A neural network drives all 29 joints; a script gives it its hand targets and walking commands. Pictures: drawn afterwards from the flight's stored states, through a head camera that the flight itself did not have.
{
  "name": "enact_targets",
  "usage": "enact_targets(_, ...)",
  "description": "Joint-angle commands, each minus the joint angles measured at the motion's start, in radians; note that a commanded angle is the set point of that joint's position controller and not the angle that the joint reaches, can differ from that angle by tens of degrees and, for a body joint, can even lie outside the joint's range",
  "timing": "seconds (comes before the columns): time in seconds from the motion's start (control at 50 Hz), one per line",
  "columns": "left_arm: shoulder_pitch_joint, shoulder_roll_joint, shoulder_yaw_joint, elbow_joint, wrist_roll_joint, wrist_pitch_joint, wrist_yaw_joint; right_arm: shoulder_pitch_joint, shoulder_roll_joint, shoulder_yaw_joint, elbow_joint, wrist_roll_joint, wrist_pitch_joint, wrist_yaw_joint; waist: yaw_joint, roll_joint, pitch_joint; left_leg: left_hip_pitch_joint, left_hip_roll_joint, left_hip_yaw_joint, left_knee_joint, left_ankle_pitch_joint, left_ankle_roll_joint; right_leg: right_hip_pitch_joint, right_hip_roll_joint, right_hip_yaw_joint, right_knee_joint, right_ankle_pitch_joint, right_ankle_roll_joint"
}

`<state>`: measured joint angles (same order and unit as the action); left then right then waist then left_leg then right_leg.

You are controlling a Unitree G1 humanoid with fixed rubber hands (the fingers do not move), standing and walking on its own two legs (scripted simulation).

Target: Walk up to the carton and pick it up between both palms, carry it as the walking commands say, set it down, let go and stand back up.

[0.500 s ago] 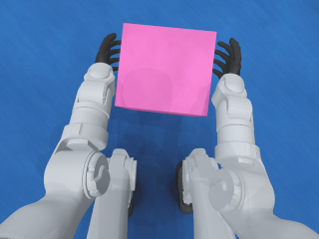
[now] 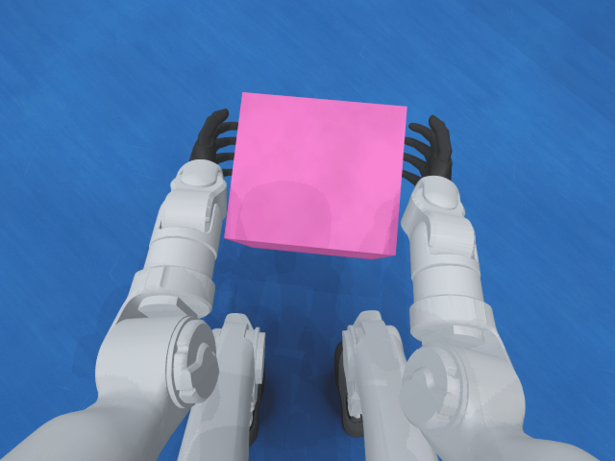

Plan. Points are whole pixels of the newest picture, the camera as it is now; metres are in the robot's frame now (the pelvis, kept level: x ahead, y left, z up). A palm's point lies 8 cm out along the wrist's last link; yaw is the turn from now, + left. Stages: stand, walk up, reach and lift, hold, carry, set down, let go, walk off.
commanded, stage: reach and lift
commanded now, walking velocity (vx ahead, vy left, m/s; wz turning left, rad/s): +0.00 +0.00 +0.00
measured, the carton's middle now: (316, 188) +0.48 -0.01 -0.13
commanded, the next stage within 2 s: none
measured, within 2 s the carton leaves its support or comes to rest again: neither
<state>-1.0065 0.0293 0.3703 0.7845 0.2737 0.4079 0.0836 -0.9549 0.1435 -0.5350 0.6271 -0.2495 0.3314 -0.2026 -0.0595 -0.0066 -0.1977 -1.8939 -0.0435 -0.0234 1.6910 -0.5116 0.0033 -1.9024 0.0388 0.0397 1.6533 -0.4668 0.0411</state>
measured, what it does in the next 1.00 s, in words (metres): rises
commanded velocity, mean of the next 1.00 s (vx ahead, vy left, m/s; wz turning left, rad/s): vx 0.00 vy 0.00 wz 0.00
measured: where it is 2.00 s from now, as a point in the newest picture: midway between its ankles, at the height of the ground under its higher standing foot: (299, 409)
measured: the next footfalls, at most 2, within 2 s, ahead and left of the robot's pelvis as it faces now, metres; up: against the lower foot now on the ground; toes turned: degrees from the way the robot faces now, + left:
none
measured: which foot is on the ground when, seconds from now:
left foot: down 0.00-1.00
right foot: down 0.00-1.00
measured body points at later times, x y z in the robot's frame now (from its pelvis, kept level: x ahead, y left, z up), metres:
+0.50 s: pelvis +0.02 +0.00 +0.06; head +0.20 +0.02 +0.47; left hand +0.48 +0.13 +0.01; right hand +0.46 -0.16 +0.03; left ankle +0.10 +0.11 -0.49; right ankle +0.11 -0.13 -0.49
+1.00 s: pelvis +0.04 +0.00 +0.13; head +0.18 +0.01 +0.55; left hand +0.46 +0.12 +0.08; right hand +0.44 -0.16 +0.10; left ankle +0.10 +0.11 -0.49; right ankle +0.11 -0.13 -0.49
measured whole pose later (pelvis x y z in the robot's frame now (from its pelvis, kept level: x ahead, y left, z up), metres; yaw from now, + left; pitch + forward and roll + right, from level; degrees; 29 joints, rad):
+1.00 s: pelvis +0.04 +0.00 +0.13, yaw +1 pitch +30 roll -1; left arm -0.72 -0.07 0.35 0.74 0.28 0.37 0.11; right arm -0.67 0.21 -0.49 0.60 -0.27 0.31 -0.22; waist -0.08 0.00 -0.24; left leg -1.33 -0.05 -0.05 1.25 -0.44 0.00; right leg -1.33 0.02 0.03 1.22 -0.41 0.02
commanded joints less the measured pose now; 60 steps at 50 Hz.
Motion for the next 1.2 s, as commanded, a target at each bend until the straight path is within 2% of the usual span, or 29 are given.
enact_targets(0.0,-0.702,-1.039,-0.434,-0.075,-0.19,-0.09,-0.297,-0.565,1.001,0.536,0.171,0.149,0.039,0.387,0.0,0.074,-0.939,0.555,-0.128,0.053,-0.22,0.183,-0.001,0.545,0.139,-0.096,-0.163,0.168,-0.027)
enact_targets(0.8,-0.425,-1.143,-0.493,-0.077,-0.18,-0.116,-0.299,-0.302,1.071,0.587,0.166,0.128,0.013,0.42,-0.023,0.078,-0.767,0.893,-0.127,-0.005,-0.548,0.24,-0.008,0.883,0.12,-0.054,-0.488,0.249,-0.036)
enact_targets(1.18,-0.286,-1.156,-0.501,-0.101,-0.15,-0.116,-0.32,-0.158,1.09,0.615,0.119,0.093,0.021,0.428,-0.027,0.062,-0.626,1.068,-0.111,-0.027,-0.748,0.283,0.0,1.14,0.099,-0.018,-0.701,0.318,-0.04)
